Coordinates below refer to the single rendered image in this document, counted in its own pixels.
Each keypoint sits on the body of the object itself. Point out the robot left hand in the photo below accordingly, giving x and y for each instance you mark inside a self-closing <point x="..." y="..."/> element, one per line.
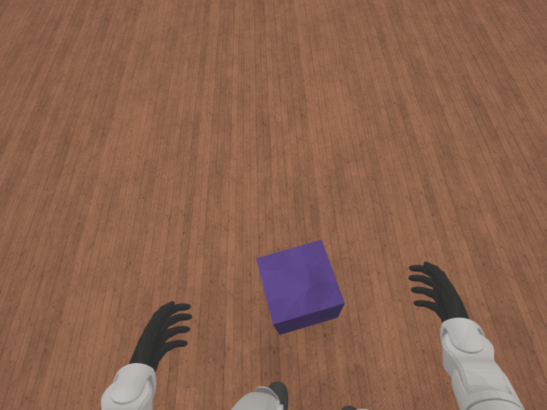
<point x="152" y="344"/>

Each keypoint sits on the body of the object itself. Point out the carton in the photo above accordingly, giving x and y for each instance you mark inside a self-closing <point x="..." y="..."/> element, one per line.
<point x="300" y="287"/>

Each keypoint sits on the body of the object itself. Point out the robot right forearm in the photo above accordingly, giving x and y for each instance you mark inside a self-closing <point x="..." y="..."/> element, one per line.
<point x="477" y="380"/>

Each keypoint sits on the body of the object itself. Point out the robot right hand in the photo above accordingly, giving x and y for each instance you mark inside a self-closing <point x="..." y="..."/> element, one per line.
<point x="448" y="304"/>

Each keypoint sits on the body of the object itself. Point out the left robot shin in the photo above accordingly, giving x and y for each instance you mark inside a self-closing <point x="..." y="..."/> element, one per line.
<point x="266" y="390"/>

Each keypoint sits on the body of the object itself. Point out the robot left thigh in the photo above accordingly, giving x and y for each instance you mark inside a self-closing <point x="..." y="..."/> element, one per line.
<point x="258" y="401"/>

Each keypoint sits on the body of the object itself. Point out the robot left forearm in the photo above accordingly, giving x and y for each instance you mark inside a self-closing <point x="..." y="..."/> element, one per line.
<point x="133" y="388"/>

